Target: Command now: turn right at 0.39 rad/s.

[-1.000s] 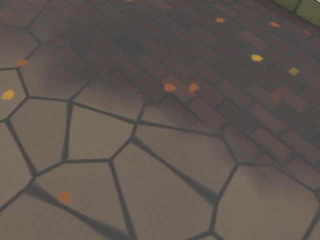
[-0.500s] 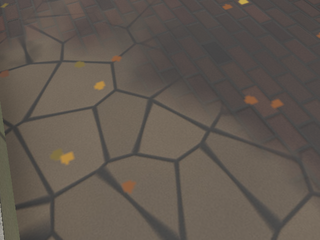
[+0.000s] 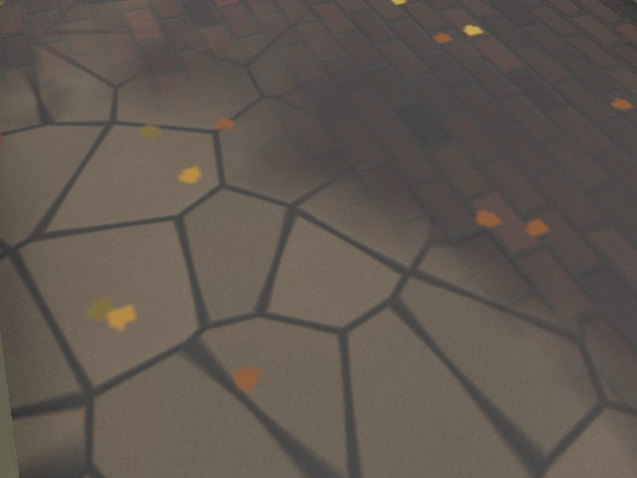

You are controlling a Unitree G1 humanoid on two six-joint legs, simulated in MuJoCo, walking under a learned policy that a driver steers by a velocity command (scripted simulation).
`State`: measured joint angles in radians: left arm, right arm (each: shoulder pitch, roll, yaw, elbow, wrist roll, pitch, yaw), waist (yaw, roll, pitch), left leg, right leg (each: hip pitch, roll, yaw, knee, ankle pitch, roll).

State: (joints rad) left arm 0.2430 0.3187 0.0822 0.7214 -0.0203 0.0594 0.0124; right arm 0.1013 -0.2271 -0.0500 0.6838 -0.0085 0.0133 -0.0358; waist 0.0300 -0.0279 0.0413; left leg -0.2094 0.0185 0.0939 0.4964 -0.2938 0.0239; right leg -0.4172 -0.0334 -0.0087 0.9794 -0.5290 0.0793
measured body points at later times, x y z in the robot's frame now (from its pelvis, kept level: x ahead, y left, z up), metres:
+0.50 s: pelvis -0.01 -0.05 +0.01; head +0.03 -0.09 +0.46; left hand +0.22 +0.18 -0.06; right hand +0.07 -0.37 -0.11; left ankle +0.06 +0.12 -0.68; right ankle -0.02 -0.13 -0.74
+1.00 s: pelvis +0.08 -0.06 +0.01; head +0.12 -0.06 +0.45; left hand +0.36 +0.11 -0.07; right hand +0.01 -0.34 -0.11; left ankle +0.06 +0.09 -0.74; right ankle +0.11 -0.20 -0.71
